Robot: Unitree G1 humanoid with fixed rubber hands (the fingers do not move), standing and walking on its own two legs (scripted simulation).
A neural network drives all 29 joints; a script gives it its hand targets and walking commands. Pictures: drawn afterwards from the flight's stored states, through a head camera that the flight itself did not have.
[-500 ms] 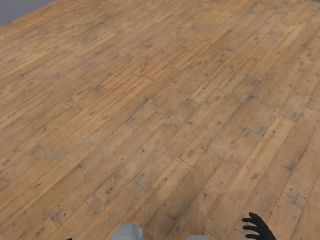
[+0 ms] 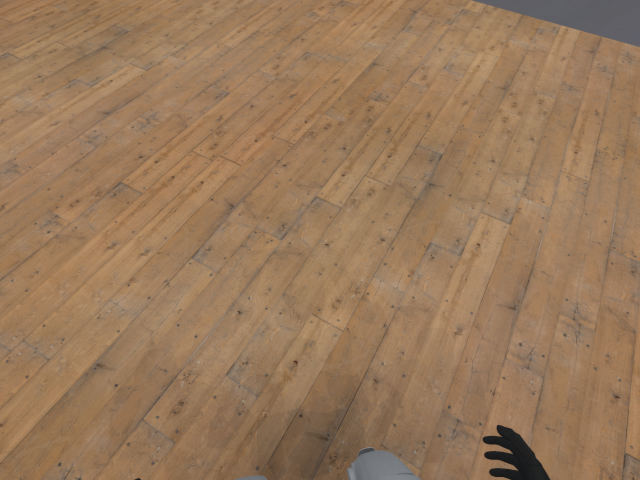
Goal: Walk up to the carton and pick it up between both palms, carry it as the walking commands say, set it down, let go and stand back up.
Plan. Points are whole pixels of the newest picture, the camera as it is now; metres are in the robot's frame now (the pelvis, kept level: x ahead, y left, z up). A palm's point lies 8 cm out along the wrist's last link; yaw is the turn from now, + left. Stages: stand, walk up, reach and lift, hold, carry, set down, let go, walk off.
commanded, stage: walk up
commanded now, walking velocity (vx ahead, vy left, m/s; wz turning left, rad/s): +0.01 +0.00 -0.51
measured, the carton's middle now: out of the picture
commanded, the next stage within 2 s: none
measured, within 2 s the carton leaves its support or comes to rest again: neither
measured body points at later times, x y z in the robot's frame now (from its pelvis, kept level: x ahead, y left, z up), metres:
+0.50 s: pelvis +0.00 -0.04 +0.00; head +0.04 -0.08 +0.45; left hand +0.15 +0.21 -0.11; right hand +0.06 -0.32 -0.14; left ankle +0.00 +0.09 -0.68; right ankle -0.02 -0.13 -0.73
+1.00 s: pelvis +0.04 +0.03 +0.00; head +0.10 +0.05 +0.45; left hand +0.24 +0.21 -0.15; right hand +0.00 -0.27 -0.09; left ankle +0.05 +0.09 -0.73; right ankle -0.05 -0.14 -0.66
